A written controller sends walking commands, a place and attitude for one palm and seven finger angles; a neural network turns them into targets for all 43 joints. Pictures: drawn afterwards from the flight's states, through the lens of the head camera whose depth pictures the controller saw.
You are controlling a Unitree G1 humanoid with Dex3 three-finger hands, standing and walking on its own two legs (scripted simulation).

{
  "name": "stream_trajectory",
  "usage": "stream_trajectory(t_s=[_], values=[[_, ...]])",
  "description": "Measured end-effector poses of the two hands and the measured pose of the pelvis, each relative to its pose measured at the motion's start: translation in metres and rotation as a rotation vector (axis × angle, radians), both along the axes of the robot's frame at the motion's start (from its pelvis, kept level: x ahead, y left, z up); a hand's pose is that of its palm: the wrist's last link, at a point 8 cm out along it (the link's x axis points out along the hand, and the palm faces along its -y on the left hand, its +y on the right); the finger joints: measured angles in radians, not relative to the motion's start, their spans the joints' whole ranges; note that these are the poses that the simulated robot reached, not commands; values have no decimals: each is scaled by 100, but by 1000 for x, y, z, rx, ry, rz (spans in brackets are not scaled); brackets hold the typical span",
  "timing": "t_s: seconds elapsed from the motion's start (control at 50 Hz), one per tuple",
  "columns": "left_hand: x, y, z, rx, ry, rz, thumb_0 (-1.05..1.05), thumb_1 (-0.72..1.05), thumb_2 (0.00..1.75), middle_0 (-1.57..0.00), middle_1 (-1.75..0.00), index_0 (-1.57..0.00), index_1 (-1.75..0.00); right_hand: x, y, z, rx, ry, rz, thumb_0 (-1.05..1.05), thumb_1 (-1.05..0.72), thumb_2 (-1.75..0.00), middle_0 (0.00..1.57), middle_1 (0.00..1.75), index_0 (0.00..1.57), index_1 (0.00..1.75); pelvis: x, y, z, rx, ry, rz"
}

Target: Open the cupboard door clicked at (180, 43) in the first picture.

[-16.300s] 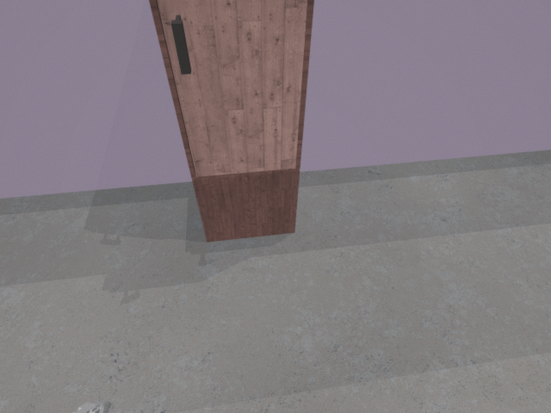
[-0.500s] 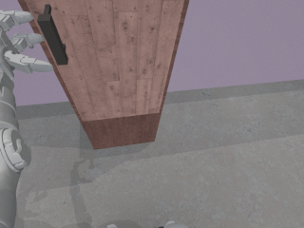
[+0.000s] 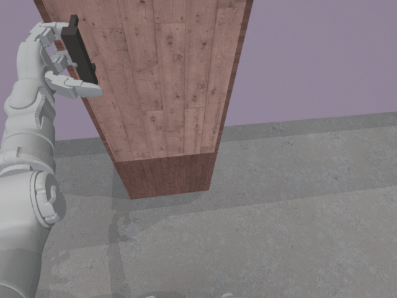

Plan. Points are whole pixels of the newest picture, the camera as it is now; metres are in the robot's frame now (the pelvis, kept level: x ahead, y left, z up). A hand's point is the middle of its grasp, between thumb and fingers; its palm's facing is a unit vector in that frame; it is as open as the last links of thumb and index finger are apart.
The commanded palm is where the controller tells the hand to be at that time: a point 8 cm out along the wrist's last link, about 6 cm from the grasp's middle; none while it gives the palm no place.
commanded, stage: slide the fingers in behind the handle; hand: left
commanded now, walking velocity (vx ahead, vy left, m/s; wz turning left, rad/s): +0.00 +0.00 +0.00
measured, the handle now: (82, 53) +0.57 +0.19 +0.15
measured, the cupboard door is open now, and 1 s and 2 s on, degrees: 0 0 3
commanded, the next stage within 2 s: close the thumb around the handle in 0.82 s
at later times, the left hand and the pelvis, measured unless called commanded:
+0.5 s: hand (93, 66) +0.52 +0.16 +0.16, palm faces +0.08 -1.00 +0.00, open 14.0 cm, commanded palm +0.49 +0.21 +0.15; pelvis -0.01 -0.01 +0.00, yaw +0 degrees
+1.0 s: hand (92, 64) +0.52 +0.16 +0.16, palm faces +0.06 -1.00 +0.01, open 13.9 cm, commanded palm +0.50 +0.21 +0.15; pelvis +0.00 -0.01 +0.00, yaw +0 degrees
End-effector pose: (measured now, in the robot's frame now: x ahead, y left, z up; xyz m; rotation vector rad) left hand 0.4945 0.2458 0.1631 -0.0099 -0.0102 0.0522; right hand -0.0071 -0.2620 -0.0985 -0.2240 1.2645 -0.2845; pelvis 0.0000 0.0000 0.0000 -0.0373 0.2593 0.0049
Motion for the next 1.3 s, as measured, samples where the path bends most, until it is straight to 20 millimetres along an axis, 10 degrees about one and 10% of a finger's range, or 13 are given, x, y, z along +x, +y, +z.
stream_trajectory(t_s=[0.36,0.98,1.3], values=[[-3,-32,-1,5,8,22,-1,-50,30,-30,-120,-29,-121,-13,-8,-4,21,4,-17,1,-90,-90,20,30,20,30,-4,-11,1,11,-18,-2],[5,-30,-2,-2,6,11,-1,-49,30,-30,-121,-30,-120,-20,-5,-1,7,29,-25,1,-90,-90,20,30,20,30,-3,-6,1,8,-2,-4],[1,-28,-5,-2,13,15,-1,10,56,-34,-127,-34,-126,-11,3,-4,23,9,-21,1,-90,-90,20,30,20,30,-1,-2,1,6,-11,-5]])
